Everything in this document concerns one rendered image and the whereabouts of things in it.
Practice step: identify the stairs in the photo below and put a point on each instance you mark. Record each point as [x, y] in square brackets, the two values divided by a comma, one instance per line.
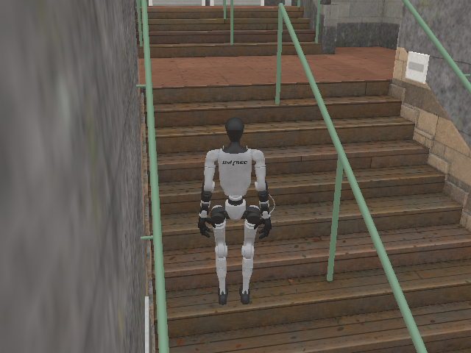
[203, 32]
[292, 307]

